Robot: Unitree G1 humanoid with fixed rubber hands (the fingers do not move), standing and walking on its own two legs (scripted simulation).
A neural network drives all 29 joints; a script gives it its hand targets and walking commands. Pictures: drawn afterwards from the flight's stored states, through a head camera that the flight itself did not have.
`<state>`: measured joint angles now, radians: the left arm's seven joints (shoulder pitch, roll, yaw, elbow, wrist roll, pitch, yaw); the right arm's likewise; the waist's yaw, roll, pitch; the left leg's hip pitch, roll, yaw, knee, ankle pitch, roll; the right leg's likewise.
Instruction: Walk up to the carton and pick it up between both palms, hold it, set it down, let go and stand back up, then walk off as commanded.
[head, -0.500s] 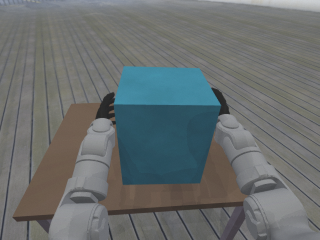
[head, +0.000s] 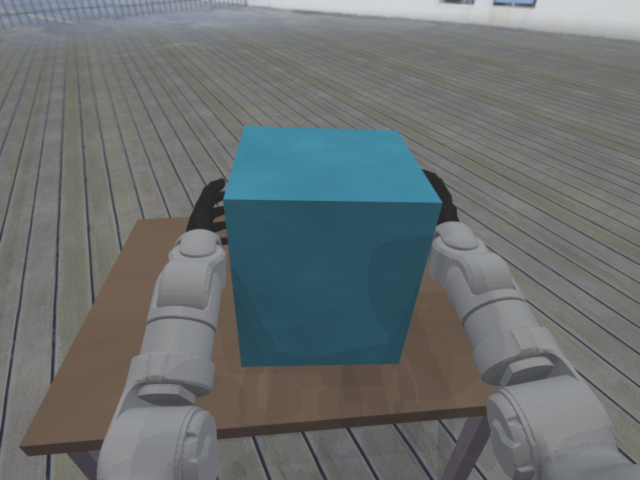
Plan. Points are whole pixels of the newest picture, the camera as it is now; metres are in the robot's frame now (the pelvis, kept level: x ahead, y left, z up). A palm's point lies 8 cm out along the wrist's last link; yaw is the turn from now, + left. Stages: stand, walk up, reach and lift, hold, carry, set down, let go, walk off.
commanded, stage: hold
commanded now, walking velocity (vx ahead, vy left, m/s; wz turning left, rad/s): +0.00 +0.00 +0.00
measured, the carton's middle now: (321, 245) +0.40 +0.01 +0.16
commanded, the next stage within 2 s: none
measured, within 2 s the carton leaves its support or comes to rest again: neither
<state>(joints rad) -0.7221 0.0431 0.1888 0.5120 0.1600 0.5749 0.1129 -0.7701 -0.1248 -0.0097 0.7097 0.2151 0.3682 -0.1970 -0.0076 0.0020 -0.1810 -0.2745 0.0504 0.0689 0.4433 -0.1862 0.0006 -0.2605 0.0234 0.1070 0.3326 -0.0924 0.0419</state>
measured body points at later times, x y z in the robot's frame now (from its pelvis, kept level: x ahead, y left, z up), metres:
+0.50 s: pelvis +0.00 +0.00 +0.00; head -0.06 +0.01 +0.45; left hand +0.39 +0.16 +0.19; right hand +0.40 -0.14 +0.20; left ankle +0.03 +0.11 -0.74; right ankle +0.05 -0.14 -0.74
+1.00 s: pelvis +0.01 +0.00 +0.00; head -0.06 +0.01 +0.45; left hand +0.40 +0.16 +0.20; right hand +0.40 -0.14 +0.20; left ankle +0.03 +0.11 -0.74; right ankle +0.05 -0.14 -0.74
